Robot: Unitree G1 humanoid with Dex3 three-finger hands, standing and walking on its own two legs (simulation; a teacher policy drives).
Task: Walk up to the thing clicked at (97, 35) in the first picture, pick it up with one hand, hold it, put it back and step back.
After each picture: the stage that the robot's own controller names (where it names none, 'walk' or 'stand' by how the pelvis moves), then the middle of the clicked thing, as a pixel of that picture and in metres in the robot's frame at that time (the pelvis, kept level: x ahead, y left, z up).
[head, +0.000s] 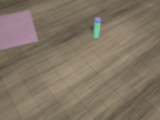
stand; (96, 28) +1.48 -0.15 -0.66
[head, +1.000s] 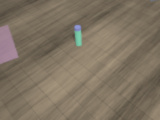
walk; (78, 36) +1.35 +0.15 -0.64
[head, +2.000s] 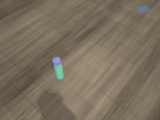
walk; (58, 68) +0.84 +0.28 -0.64
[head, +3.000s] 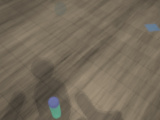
stand; (55, 108) +0.46 +0.20 -0.63
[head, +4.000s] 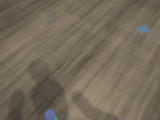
stand; out of the picture +0.40 +0.22 -0.66
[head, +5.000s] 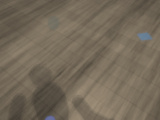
stand; out of the picture +0.39 +0.21 -0.66
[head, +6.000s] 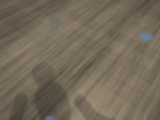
stand; out of the picture +0.39 +0.22 -0.66
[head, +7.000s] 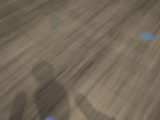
stand; out of the picture +0.37 +0.22 -0.66
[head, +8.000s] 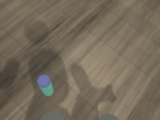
go down; (46, 86) +0.43 +0.20 -0.50
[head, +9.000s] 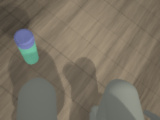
go down; (28, 49) +0.47 +0.23 -0.27
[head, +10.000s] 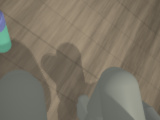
close in; out of the picture +0.46 +0.26 -0.20
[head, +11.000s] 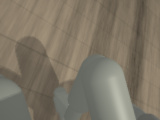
close; out of the picture +0.45 +0.29 -0.16
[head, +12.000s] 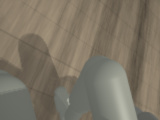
lift; out of the picture +0.42 +0.28 -0.16
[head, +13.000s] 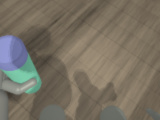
lift; (22, 71) +0.34 +0.19 +0.03
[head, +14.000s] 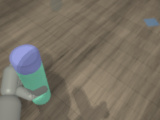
hold; (34, 79) +0.32 +0.16 +0.05
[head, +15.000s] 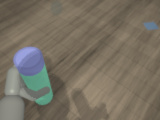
hold; (37, 80) +0.32 +0.16 +0.04
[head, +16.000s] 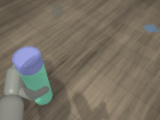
crouch; (36, 80) +0.32 +0.16 +0.05
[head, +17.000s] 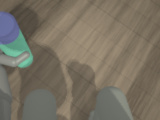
crouch; (14, 46) +0.43 +0.20 -0.04
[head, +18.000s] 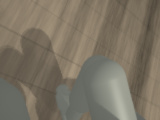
lower; out of the picture +0.44 +0.30 -0.17
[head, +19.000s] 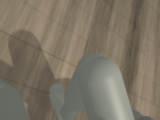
lower; out of the picture +0.45 +0.31 -0.17
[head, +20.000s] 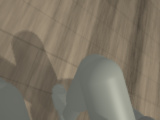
lower; out of the picture +0.44 +0.31 -0.16
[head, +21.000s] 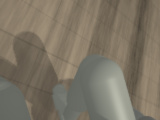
lower; out of the picture +0.44 +0.30 -0.16
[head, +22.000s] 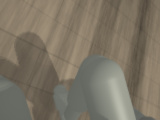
loosen; out of the picture +0.44 +0.30 -0.16
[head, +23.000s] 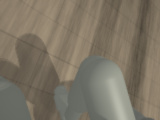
withdraw; out of the picture +0.44 +0.30 -0.17
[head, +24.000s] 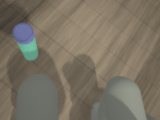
walk; (27, 44) +0.47 +0.24 -0.25
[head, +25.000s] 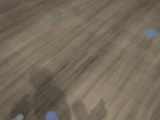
stand; out of the picture +0.40 +0.19 -0.59
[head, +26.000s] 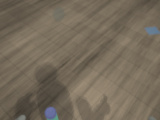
stand; (52, 118) +0.42 +0.20 -0.60
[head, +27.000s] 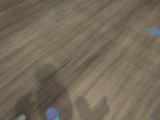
stand; (53, 119) +0.41 +0.19 -0.60
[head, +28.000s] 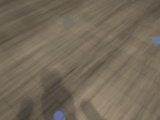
stand; out of the picture +0.43 +0.18 -0.66
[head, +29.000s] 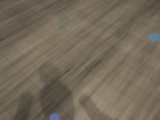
stand; out of the picture +0.40 +0.20 -0.66
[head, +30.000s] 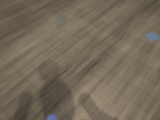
walk; out of the picture +0.39 +0.21 -0.66
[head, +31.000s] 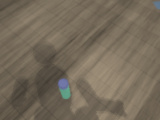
walk; (64, 89) +0.52 +0.16 -0.64
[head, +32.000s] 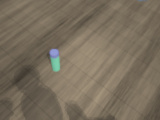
walk; (55, 60) +0.79 +0.20 -0.64
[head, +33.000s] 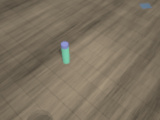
stand; (65, 53) +1.05 +0.20 -0.64
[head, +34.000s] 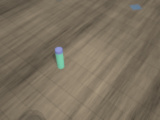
stand; (59, 58) +1.01 +0.22 -0.66
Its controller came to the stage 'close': yes
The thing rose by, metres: 0.68
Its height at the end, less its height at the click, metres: +0.00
